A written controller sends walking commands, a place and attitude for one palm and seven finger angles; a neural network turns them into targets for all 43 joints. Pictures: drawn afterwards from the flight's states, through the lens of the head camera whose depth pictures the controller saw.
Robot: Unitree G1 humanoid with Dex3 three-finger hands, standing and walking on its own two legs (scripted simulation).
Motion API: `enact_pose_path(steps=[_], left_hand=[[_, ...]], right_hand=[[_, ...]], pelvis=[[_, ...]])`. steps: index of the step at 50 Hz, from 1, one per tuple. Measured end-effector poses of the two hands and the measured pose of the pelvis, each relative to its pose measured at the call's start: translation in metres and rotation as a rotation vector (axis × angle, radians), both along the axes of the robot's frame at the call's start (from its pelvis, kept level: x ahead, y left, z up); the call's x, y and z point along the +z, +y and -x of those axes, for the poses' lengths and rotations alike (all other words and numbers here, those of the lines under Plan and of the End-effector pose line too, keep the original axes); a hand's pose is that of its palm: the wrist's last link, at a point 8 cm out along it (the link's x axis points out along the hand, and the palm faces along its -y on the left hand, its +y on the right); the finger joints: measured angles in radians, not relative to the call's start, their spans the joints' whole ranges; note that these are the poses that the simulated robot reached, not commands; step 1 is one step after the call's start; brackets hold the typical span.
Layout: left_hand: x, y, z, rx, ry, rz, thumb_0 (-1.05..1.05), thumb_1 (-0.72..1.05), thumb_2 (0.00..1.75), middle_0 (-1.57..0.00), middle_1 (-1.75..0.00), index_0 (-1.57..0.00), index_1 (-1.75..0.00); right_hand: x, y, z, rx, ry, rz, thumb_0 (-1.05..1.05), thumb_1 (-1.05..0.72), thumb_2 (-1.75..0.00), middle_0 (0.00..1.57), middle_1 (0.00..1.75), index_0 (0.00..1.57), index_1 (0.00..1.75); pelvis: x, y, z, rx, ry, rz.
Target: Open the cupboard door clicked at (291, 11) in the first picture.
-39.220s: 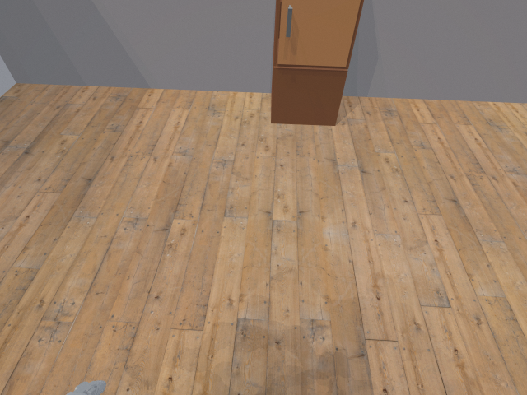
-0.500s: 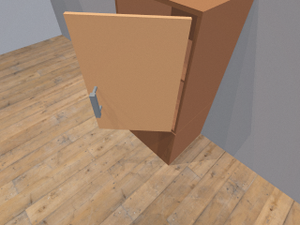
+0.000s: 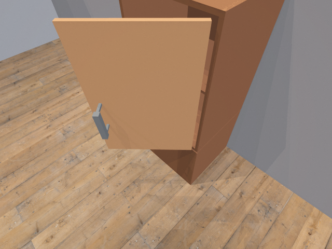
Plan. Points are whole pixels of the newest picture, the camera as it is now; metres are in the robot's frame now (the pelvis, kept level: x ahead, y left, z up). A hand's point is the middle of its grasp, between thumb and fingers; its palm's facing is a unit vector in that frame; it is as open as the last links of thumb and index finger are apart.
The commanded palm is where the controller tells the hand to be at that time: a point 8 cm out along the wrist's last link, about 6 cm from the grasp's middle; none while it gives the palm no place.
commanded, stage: come to a stop and stand still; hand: left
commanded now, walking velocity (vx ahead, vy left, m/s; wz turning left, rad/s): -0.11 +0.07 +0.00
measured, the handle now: (102, 121) +0.54 +0.27 -0.10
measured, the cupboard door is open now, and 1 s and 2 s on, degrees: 43 43 43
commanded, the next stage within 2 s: look again from close up in 0.62 s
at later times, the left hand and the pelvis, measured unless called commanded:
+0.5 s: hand out of the picture +0.00 +0.23 -0.16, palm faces -0.01 -0.97 -0.26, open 7.4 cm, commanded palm none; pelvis -0.02 +0.04 +0.00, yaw -2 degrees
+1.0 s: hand out of the picture +0.04 +0.19 -0.16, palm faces -0.03 -0.97 -0.23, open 7.3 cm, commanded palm none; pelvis +0.01 +0.01 +0.01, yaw -2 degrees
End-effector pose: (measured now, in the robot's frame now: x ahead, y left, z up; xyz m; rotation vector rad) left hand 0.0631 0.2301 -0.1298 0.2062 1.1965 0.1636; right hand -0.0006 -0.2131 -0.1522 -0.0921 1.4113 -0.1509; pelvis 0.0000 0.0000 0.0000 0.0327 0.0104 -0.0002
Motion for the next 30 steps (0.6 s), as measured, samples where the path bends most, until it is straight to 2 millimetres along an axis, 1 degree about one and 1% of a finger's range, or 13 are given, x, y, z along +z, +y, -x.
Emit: enact_pose_path(steps=[4, 7, 11, 16, 18, 21, 25, 30], left_hand=[[-0.002, 0.008, 0.001, 0.008, 0.002, 0.013, 0.0, 0.93, 0.9, -0.2, -0.3, -0.2, -0.3], [-0.013, 0.017, 0.009, 0.013, 0.028, 0.029, 0.0, 0.92, 0.9, -0.2, -0.3, -0.2, -0.3], [-0.017, 0.025, 0.024, 0.031, 0.066, 0.035, 0.01, 0.92, 0.9, -0.2, -0.3, -0.2, -0.3], [-0.014, 0.031, 0.05, 0.002, 0.104, 0.022, 0.01, 0.91, 0.9, -0.2, -0.3, -0.2, -0.3], [-0.011, 0.036, 0.058, -0.002, 0.124, 0.016, 0.01, 0.91, 0.9, -0.2, -0.3, -0.2, -0.3], [-0.004, 0.043, 0.064, 0.004, 0.134, 0.002, 0.01, 0.91, 0.9, -0.2, -0.3, -0.2, -0.3], [0.003, 0.048, 0.066, 0.004, 0.137, -0.014, 0.01, 0.91, 0.9, -0.2, -0.3, -0.2, -0.3], [0.008, 0.046, 0.065, 0.0, 0.152, -0.018, 0.01, 0.91, 0.9, -0.2, -0.3, -0.2, -0.3]], right_hand=[[0.009, -0.007, -0.021, 0.013, -0.058, 0.041, 0.02, -0.94, -0.9, 0.2, 0.3, 0.2, 0.3], [0.012, -0.007, -0.032, 0.017, -0.115, 0.074, 0.01, -0.93, -0.9, 0.2, 0.3, 0.19, 0.3], [0.018, 0.0, -0.035, 0.037, -0.144, 0.083, 0.01, -0.93, -0.9, 0.2, 0.3, 0.19, 0.3], [0.011, 0.01, -0.039, 0.034, -0.189, 0.049, 0.01, -0.92, -0.9, 0.2, 0.3, 0.19, 0.3], [0.01, 0.018, -0.037, 0.029, -0.21, 0.032, 0.01, -0.92, -0.9, 0.2, 0.3, 0.19, 0.3], [0.009, 0.022, -0.031, 0.025, -0.213, 0.027, 0.0, -0.94, -0.9, 0.2, 0.3, 0.2, 0.3], [0.007, 0.023, -0.02, 0.033, -0.177, 0.017, 0.0, -0.95, -0.9, 0.2, 0.3, 0.2, 0.3], [0.007, 0.023, -0.004, 0.038, -0.115, 0.004, 0.0, -0.94, -0.9, 0.2, 0.3, 0.2, 0.3]], pelvis=[[0.002, 0.006, 0.003, -0.005, -0.003, -0.002], [-0.004, 0.015, 0.005, -0.012, -0.011, 0.013], [-0.003, 0.019, 0.01, -0.026, -0.018, 0.0], [-0.005, 0.029, 0.018, -0.024, -0.018, 0.031], [-0.004, 0.033, 0.019, -0.023, -0.021, 0.03], [-0.002, 0.038, 0.019, -0.026, -0.024, 0.029], [0.002, 0.04, 0.019, -0.031, -0.017, 0.021], [0.005, 0.037, 0.017, -0.032, -0.004, 0.013]])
